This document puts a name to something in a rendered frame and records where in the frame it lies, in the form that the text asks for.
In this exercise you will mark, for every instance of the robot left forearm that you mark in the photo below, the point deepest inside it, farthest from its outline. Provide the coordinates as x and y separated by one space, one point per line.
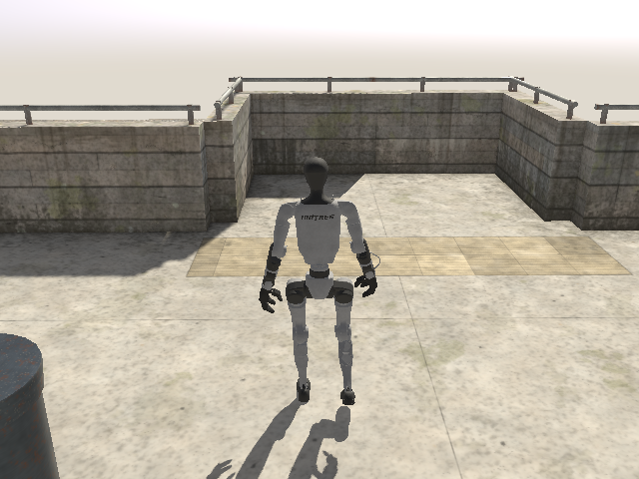
271 270

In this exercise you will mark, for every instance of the right robot hand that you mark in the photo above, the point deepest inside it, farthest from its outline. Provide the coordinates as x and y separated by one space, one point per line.
363 281

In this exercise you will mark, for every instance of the robot right upper arm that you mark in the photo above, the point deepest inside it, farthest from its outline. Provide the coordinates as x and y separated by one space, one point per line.
348 209

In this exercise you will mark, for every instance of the right robot shin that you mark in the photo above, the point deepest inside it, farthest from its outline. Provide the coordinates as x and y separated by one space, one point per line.
345 359

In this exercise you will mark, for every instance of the robot right forearm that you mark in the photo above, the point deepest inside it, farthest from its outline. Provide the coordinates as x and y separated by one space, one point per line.
365 262

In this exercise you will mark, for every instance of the robot right foot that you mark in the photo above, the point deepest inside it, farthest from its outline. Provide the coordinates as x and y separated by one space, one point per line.
347 397

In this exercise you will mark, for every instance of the robot left upper arm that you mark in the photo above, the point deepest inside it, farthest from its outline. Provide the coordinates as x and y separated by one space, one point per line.
282 226

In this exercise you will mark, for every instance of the left robot hand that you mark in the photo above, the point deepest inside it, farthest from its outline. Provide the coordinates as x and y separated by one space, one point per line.
265 298

